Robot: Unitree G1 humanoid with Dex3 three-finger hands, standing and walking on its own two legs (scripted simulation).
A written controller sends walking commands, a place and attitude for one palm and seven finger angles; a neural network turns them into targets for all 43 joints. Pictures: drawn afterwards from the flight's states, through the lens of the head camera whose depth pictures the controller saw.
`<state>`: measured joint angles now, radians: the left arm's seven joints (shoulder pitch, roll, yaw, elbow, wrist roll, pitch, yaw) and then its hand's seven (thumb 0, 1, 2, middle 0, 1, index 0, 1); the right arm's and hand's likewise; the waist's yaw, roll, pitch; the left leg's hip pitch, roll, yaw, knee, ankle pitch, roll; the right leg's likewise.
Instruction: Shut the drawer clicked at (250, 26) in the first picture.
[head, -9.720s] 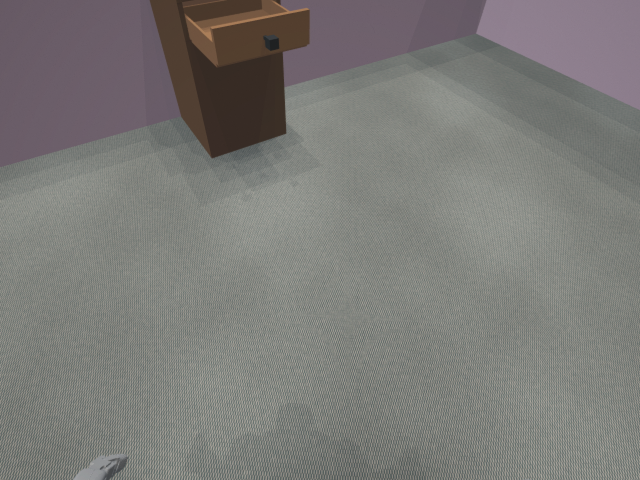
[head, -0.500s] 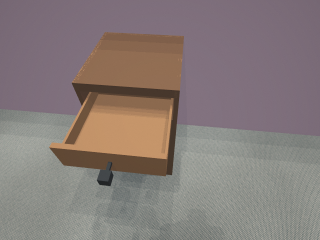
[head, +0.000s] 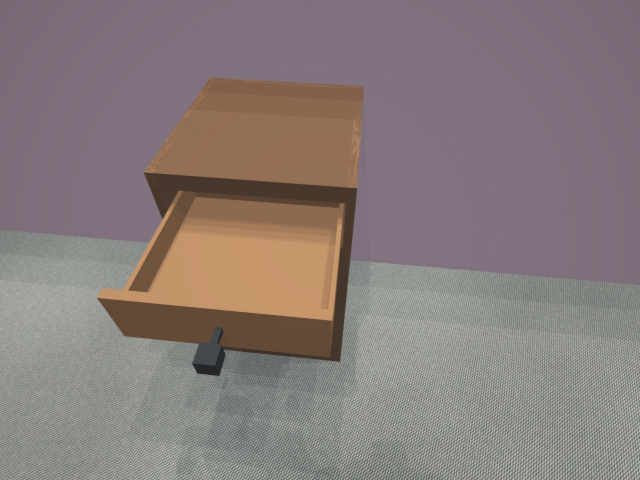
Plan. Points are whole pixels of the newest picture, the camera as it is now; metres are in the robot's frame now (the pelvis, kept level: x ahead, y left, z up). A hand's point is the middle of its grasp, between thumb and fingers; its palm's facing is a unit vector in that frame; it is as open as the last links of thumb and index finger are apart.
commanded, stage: look again from close up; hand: left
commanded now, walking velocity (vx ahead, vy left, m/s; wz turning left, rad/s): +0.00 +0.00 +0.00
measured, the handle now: (212, 348) +0.34 +0.20 -0.12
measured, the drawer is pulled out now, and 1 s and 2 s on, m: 0.28 0.28 0.28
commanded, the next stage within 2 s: raise the hand and make a fist in 0.12 s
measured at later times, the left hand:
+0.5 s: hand (183, 434) +0.18 +0.17 +0.00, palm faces +0.02 -1.00 -0.01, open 6.7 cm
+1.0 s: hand (205, 469) +0.16 +0.15 -0.06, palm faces -0.16 -0.99 +0.01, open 4.1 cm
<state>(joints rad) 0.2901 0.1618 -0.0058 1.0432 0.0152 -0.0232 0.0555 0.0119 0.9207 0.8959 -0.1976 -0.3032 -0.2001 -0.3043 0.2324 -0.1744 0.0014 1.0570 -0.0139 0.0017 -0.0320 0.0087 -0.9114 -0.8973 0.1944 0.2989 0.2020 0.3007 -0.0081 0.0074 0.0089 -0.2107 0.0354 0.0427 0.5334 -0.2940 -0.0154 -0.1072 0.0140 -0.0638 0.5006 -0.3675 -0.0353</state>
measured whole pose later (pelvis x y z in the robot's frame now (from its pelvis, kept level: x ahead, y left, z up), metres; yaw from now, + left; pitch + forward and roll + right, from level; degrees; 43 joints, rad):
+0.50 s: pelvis -0.05 +0.02 -0.03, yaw +0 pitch +8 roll +0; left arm 0.31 0.15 0.06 0.17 -0.18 -0.41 -0.12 0.01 0.92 0.90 -0.31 -0.44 -0.32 -0.44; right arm 0.21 -0.23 -0.02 0.70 0.00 -0.28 -0.02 0.02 -0.90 -0.90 0.20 0.30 0.21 0.30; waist -0.04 0.01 -0.11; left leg -0.62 0.01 0.05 0.81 -0.32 0.02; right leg -0.55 -0.03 -0.05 0.84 -0.43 -0.01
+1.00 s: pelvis -0.08 +0.01 -0.09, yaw +0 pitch +14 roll -2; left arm 0.33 0.22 0.06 0.00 -0.24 -0.24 -0.29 0.02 0.90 0.90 -0.80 -0.96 -0.81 -0.96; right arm 0.23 -0.18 0.05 0.54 0.04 -0.15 -0.07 0.02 -0.90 -0.90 0.20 0.30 0.21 0.30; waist -0.03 0.05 -0.12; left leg -0.97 0.06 -0.01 1.18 -0.45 0.00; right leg -0.85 0.01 -0.11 1.17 -0.56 -0.04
